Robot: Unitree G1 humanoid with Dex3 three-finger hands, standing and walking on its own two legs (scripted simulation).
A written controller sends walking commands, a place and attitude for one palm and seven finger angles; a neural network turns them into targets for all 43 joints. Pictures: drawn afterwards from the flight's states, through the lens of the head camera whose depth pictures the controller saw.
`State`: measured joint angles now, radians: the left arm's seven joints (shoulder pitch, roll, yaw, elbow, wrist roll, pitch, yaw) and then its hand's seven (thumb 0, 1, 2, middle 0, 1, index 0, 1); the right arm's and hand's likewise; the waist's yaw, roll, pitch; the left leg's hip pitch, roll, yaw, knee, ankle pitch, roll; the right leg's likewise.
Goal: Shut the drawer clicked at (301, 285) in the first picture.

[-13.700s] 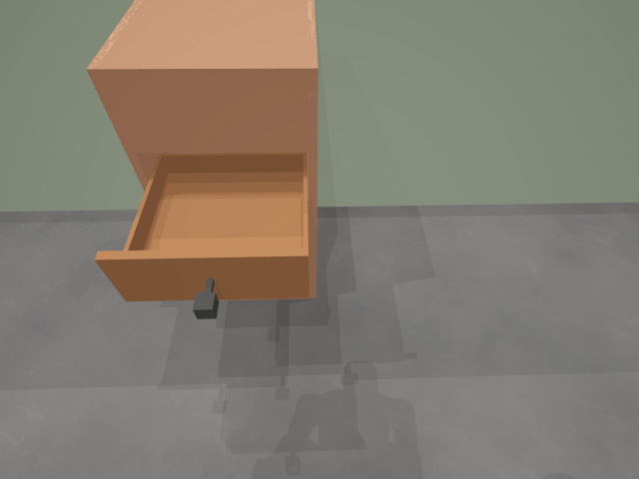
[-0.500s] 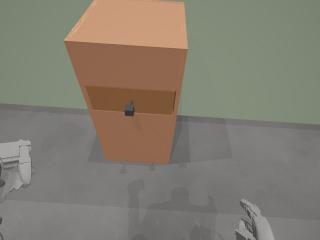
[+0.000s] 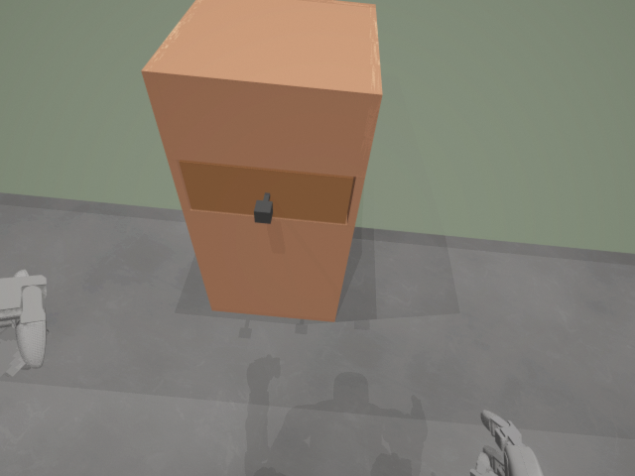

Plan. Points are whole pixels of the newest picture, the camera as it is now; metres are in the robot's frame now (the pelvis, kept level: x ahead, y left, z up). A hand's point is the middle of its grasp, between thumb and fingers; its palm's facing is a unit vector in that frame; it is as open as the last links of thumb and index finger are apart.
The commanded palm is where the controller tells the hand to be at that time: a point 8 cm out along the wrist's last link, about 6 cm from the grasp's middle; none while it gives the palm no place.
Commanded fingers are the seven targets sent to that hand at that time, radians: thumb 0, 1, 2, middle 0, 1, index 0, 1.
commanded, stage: step back with the hand held close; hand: left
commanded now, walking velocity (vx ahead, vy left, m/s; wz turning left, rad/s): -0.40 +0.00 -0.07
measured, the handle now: (264, 206) +0.69 +0.13 -0.16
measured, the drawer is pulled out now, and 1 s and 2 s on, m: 0.00 0.00 0.00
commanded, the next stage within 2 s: stop stepping back and stand still in 0.46 s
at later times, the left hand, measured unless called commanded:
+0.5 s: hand out of the picture +0.10 +0.22 +0.17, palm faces +0.30 -0.81 -0.50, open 3.2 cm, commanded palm +0.03 +0.26 +0.19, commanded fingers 0.00 0.90 0.90 -1.40 -1.60 -1.40 -1.60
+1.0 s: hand out of the picture -0.04 +0.20 +0.17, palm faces +0.38 -0.82 -0.43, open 3.2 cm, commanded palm -0.10 +0.25 +0.19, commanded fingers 0.00 0.90 0.90 -1.40 -1.60 -1.40 -1.60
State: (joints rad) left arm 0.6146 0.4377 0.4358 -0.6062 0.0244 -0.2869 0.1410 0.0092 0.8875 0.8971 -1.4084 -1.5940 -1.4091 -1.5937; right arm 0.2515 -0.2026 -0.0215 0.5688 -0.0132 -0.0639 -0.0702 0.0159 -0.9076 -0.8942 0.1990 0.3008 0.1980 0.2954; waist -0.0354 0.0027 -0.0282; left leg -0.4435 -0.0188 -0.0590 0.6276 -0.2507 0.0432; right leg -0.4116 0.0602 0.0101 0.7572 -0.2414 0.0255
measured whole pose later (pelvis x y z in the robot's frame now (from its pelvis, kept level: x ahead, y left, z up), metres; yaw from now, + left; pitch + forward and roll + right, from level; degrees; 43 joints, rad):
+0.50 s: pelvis -0.11 -0.02 +0.00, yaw -1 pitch +4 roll +0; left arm 0.61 0.45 0.41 -0.58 -0.04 -0.25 0.14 0.01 0.89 0.90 -1.40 -1.59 -1.41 -1.59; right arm 0.17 -0.25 -0.04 0.57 0.00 -0.02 -0.09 0.01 -0.91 -0.89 0.20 0.30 0.20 0.30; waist -0.04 -0.03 -0.02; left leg -0.35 -0.01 0.00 0.50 -0.23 0.01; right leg -0.40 0.03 0.02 0.56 -0.25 0.00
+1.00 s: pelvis -0.23 -0.03 +0.00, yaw +0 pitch -2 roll +2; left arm 0.59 0.37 0.34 -0.51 0.00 -0.19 0.16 0.01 0.89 0.90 -1.41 -1.59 -1.41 -1.59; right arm 0.28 -0.23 0.01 0.62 -0.01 -0.11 -0.09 0.02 -0.91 -0.89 0.20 0.30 0.20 0.30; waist -0.04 -0.05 -0.05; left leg -0.23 0.00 0.04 0.53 -0.27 0.01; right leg -0.39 0.00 -0.04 0.66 -0.36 0.00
